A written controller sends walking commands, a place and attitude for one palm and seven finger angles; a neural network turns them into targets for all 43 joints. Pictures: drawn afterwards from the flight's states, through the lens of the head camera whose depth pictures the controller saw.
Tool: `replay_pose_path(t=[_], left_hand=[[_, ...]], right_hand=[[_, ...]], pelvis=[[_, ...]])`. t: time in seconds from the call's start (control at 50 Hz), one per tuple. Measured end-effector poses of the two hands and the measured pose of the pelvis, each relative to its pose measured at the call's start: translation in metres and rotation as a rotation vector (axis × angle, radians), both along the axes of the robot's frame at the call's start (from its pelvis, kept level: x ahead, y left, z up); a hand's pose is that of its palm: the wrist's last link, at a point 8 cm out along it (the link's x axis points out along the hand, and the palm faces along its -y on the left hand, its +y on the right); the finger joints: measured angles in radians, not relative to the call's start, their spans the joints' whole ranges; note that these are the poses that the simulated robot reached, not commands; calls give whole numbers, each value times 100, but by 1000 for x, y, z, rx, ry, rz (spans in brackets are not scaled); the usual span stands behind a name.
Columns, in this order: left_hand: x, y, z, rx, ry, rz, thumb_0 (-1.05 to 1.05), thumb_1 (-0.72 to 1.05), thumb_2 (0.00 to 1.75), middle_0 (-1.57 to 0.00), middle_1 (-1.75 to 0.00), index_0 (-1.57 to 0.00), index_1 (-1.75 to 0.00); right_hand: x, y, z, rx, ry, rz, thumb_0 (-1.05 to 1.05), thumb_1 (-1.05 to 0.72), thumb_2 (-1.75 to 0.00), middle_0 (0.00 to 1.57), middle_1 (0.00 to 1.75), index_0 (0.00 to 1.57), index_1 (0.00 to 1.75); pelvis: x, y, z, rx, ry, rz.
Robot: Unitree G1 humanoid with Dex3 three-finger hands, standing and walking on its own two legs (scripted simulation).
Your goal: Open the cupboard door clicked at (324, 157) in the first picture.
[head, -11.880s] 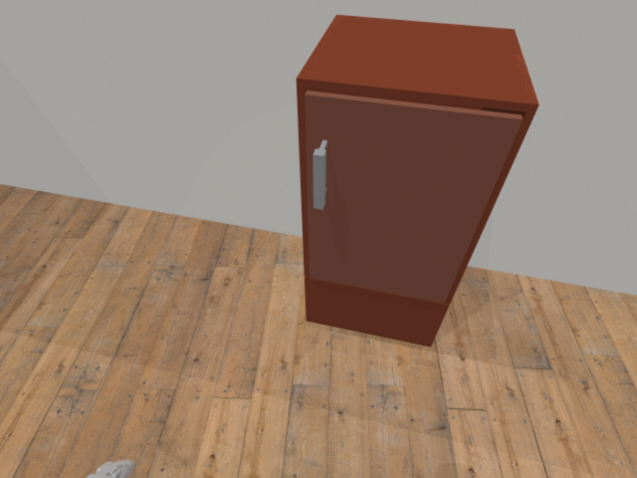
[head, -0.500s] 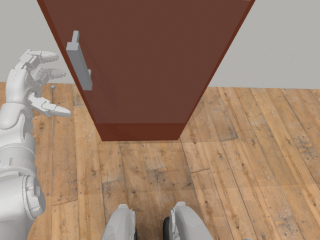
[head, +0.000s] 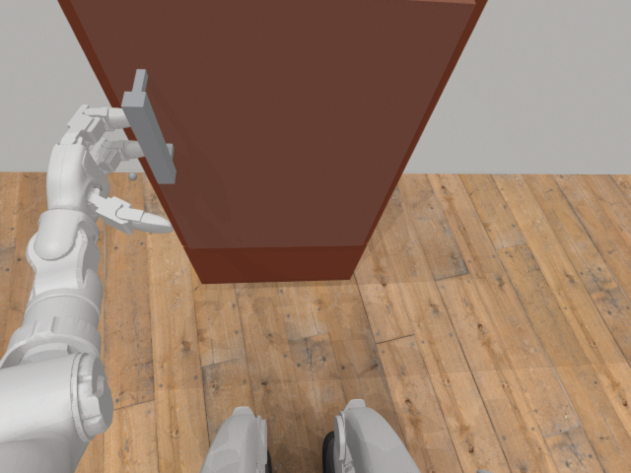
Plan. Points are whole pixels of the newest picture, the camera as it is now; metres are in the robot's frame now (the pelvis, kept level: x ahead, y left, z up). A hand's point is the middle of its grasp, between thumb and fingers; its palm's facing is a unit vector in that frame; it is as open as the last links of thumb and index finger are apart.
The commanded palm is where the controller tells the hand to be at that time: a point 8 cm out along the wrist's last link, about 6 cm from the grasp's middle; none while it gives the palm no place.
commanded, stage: slide the fingers in behind the handle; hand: left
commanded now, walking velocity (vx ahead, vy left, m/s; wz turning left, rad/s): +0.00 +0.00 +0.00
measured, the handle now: (154, 130) +0.54 +0.20 +0.05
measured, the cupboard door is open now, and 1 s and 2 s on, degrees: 0 1 1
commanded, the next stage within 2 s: close the thumb around the handle in 0.96 s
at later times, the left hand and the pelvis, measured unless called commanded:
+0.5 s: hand (145, 174) +0.47 +0.20 +0.04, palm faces +0.05 -1.00 -0.01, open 14.2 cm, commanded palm +0.44 +0.22 +0.04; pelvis +0.01 -0.01 +0.00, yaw +1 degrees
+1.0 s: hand (162, 175) +0.47 +0.18 +0.04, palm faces +0.03 -1.00 -0.02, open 14.1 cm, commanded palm +0.44 +0.22 +0.04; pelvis +0.01 +0.00 +0.00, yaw +0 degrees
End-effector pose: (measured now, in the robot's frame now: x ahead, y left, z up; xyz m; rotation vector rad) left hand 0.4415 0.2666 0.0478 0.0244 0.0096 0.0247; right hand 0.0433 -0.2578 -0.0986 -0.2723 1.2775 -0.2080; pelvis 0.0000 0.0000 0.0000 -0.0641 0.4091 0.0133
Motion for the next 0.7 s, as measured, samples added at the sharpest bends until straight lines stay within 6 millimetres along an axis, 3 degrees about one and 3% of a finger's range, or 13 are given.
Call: replay_pose_path(t=[0.34,0.7], left_hand=[[5,-9,-3,-9,3,20,-1,-50,30,-28,-120,-28,-121],[0,-23,-2,-12,-5,9,-1,-50,30,-23,-118,-23,-118]], right_hand=[[1,-11,-4,-6,23,6,1,-91,-90,20,30,20,30],[19,-1,-1,22,-7,14,0,-91,-90,20,30,20,30]], pelvis=[[1,-7,-2,5,10,7],[10,-1,3,1,-1,11]])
